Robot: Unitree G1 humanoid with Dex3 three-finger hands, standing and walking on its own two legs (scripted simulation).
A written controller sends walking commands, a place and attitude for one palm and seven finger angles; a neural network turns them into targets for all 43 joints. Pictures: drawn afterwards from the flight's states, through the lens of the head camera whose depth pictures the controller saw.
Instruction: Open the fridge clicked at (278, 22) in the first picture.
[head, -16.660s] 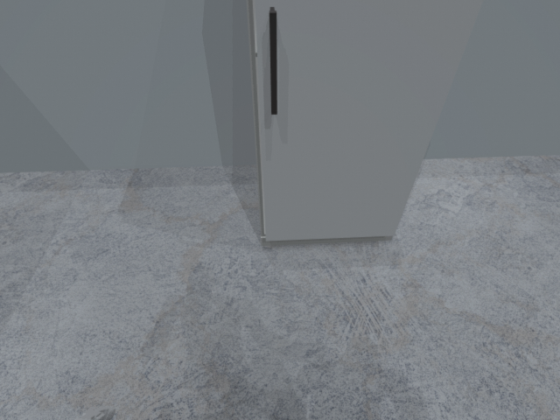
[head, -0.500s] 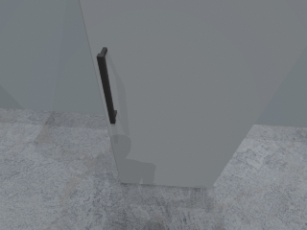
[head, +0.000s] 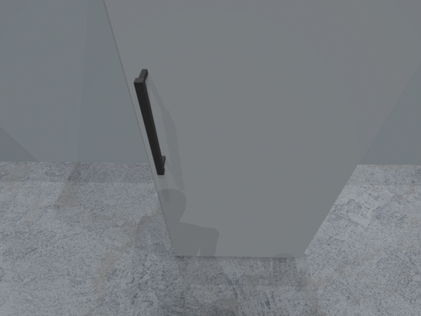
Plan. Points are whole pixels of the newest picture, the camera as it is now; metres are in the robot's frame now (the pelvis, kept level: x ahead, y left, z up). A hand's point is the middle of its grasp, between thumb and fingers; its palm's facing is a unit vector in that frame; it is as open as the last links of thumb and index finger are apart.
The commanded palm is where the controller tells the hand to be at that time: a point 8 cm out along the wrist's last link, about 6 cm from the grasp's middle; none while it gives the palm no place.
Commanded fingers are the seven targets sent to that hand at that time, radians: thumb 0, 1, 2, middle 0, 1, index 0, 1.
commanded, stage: come to a stop and stand still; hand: left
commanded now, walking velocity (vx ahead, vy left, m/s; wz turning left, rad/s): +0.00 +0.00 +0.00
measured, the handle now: (153, 128) +0.48 +0.15 +0.11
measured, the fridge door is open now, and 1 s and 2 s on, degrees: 0 0 0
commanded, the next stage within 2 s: look again from close up in 0.30 s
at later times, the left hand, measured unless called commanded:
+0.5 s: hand out of the picture +0.03 +0.17 -0.17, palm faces -0.01 -0.98 -0.19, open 7.4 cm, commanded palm none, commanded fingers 0.00 0.90 0.90 -0.20 -0.30 -0.20 -0.30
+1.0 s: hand out of the picture +0.02 +0.16 -0.17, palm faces -0.01 -0.98 -0.20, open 7.4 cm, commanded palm none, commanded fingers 0.00 0.90 0.90 -0.20 -0.30 -0.20 -0.30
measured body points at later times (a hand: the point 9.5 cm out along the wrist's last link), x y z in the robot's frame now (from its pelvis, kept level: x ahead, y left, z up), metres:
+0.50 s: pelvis +0.02 +0.00 +0.01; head +0.03 +0.01 +0.46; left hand +0.03 +0.23 -0.15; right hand +0.04 -0.23 -0.15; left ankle +0.03 +0.09 -0.73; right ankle -0.02 -0.13 -0.73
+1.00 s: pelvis +0.02 -0.01 +0.01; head +0.03 -0.01 +0.46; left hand +0.02 +0.22 -0.15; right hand +0.03 -0.23 -0.15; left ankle +0.03 +0.09 -0.73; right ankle -0.02 -0.13 -0.73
